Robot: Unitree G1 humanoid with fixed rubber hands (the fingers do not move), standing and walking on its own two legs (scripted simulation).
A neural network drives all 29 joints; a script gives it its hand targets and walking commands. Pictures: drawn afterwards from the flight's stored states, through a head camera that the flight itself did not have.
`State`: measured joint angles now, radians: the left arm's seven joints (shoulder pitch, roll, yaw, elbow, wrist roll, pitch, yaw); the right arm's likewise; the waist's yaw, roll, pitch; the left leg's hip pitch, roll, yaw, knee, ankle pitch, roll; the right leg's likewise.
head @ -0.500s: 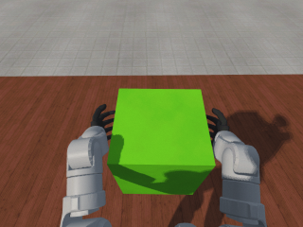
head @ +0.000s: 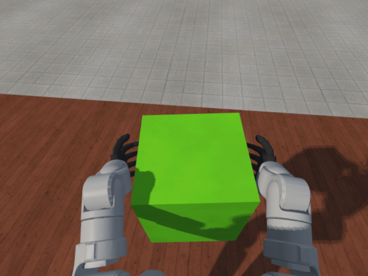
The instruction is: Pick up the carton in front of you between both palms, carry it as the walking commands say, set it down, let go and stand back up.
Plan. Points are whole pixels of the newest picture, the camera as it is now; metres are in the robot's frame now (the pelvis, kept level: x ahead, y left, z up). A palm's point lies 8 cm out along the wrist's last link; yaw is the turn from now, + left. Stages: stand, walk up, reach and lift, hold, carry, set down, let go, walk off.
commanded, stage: carry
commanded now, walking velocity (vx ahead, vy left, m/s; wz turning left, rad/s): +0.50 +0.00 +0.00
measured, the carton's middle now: (192, 182) +0.33 +0.02 +0.00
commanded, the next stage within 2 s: none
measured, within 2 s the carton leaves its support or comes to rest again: neither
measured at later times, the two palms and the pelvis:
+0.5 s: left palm (145, 81) +0.64 +0.18 +0.05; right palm (243, 90) +0.62 -0.12 +0.05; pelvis +0.31 +0.05 -0.04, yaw -2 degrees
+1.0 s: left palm (163, 52) +0.93 +0.16 -0.01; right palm (236, 53) +0.94 -0.14 -0.01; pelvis +0.61 +0.00 -0.09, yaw +0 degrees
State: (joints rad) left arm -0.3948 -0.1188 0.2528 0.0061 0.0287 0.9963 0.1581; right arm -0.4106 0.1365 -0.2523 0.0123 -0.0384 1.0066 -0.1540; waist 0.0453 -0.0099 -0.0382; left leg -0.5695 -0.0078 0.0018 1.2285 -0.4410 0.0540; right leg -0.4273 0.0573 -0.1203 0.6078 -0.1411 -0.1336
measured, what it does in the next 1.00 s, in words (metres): goes down: left foot 0.04 m lower, then right foot 0.04 m lower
